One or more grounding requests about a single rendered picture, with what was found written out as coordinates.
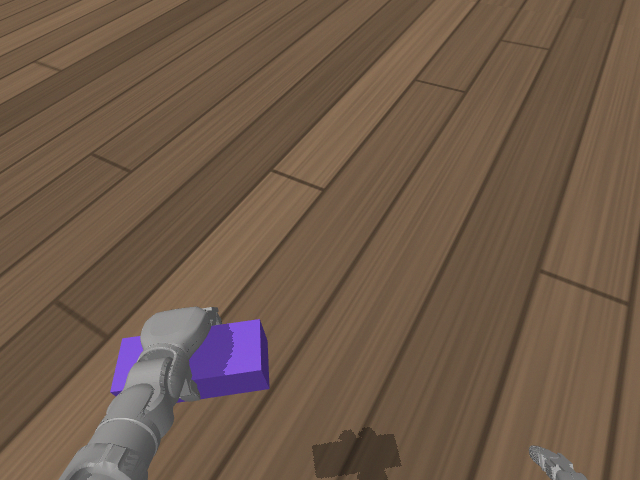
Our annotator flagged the right robot hand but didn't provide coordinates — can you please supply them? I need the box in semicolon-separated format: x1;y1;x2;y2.
529;445;588;480

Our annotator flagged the carton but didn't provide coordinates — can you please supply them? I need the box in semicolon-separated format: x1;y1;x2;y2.
110;319;270;403

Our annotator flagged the left robot hand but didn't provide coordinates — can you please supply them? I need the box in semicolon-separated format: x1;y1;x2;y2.
140;306;222;402

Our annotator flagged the left robot arm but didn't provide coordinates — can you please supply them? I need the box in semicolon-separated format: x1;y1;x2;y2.
59;343;189;480

